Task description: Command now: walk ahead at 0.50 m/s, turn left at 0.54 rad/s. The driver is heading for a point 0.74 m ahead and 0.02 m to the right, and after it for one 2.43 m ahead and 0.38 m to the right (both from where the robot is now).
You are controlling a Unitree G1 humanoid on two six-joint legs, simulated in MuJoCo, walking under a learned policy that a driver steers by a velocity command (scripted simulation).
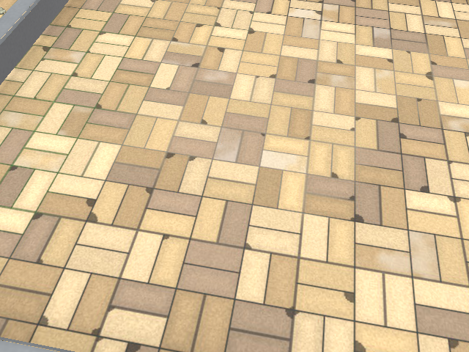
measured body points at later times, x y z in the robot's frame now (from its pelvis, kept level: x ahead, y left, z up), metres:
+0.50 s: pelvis +0.26 -0.04 +0.00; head +0.28 -0.05 +0.45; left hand +0.23 +0.23 -0.12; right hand +0.39 -0.29 -0.13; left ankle +0.30 +0.13 -0.67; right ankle +0.24 -0.10 -0.74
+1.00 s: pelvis +0.57 +0.08 -0.16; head +0.61 +0.11 +0.29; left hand +0.45 +0.33 -0.30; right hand +0.78 -0.14 -0.26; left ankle +0.64 +0.17 -0.90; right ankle +0.32 -0.09 -0.65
